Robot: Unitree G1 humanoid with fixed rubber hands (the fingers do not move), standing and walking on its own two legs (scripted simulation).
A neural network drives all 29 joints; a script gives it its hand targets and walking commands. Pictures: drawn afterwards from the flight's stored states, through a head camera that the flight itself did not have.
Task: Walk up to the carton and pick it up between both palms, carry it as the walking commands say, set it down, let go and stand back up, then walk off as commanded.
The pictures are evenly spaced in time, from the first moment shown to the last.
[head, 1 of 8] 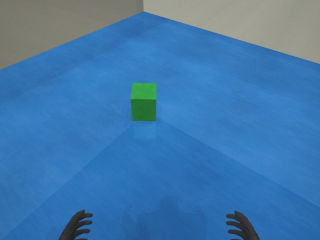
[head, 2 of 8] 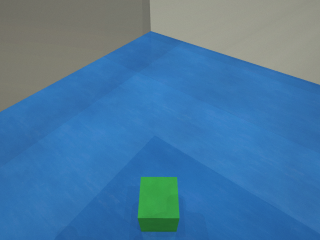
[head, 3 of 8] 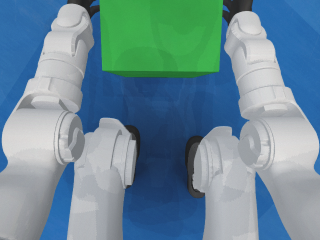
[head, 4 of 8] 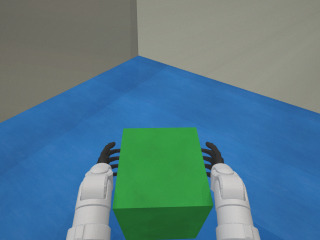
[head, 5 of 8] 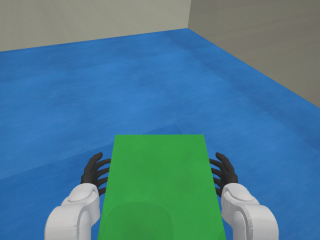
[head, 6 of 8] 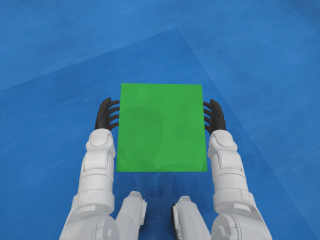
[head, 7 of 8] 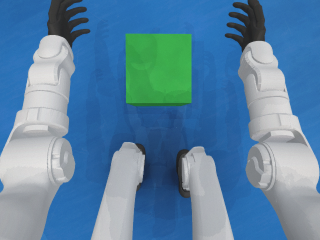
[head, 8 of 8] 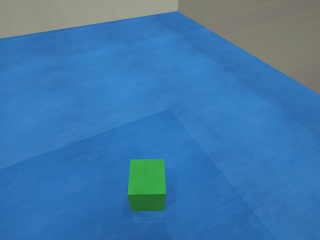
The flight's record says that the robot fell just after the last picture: no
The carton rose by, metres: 0.68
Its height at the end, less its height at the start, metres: +0.00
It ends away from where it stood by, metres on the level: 1.52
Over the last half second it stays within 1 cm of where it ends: yes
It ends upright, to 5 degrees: yes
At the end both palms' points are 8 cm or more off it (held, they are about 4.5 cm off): yes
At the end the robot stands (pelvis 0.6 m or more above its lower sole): yes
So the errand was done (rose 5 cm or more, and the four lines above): yes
